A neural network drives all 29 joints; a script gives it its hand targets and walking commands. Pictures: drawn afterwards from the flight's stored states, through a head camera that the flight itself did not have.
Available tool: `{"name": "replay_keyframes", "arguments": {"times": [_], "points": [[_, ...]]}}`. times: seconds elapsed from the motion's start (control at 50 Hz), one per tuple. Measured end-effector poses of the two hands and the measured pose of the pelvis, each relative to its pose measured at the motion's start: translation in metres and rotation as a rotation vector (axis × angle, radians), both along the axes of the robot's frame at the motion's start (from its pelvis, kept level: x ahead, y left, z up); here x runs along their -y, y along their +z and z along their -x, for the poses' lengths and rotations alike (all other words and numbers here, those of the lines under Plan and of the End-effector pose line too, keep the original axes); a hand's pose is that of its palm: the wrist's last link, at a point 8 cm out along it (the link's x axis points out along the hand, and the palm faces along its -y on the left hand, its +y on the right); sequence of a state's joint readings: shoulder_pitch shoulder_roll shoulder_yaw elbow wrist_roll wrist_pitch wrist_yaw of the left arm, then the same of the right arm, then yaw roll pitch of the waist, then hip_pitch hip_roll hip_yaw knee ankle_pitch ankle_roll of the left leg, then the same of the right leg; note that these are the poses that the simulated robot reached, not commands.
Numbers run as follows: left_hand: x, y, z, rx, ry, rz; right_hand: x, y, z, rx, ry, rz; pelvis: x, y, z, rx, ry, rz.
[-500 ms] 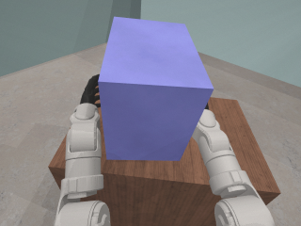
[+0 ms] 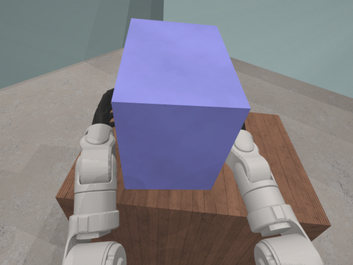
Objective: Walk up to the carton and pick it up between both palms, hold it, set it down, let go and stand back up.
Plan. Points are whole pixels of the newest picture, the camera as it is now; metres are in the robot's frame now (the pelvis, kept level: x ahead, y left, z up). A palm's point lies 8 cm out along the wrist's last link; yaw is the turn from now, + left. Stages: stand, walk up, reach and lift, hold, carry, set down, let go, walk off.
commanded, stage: hold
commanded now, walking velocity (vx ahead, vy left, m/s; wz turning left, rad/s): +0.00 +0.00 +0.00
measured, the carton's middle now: (171, 105) +0.40 -0.01 +0.20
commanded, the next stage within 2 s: none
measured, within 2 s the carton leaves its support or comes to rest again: neither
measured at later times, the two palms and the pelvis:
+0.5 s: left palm (101, 126) +0.36 +0.14 +0.18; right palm (232, 128) +0.35 -0.14 +0.17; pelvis +0.00 +0.00 +0.00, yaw +0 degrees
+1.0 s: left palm (100, 128) +0.36 +0.14 +0.18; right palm (233, 127) +0.35 -0.14 +0.18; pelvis +0.00 +0.00 +0.00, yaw +0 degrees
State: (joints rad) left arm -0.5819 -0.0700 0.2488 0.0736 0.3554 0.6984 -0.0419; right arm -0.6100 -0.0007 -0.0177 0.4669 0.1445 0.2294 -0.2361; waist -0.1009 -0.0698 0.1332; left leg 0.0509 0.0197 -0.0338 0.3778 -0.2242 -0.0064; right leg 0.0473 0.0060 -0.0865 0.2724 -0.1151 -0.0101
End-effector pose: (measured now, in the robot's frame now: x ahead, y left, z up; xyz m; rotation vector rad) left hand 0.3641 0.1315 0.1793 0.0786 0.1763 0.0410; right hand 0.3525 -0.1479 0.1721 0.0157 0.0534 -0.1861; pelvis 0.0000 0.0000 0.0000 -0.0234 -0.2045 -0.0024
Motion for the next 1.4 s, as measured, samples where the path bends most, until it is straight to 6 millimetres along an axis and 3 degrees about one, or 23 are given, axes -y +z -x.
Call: {"name": "replay_keyframes", "arguments": {"times": [0.54,1.24,1.4], "points": [[-0.004,-0.003,0.001,-0.007,0.005,0.002,-0.004,-0.002,-0.001,-0.006,0.003,0.002,-0.003,0.000,-0.005,0.006,0.004,0.004],[-0.004,0.004,0.007,-0.014,0.026,-0.002,-0.004,-0.001,0.002,-0.011,0.015,0.000,-0.001,0.000,0.007,0.009,0.000,-0.004],[-0.005,0.004,0.008,0.008,0.018,0.015,-0.005,0.007,0.004,0.012,0.011,0.002,0.002,0.000,0.007,0.009,0.010,-0.003]]}}
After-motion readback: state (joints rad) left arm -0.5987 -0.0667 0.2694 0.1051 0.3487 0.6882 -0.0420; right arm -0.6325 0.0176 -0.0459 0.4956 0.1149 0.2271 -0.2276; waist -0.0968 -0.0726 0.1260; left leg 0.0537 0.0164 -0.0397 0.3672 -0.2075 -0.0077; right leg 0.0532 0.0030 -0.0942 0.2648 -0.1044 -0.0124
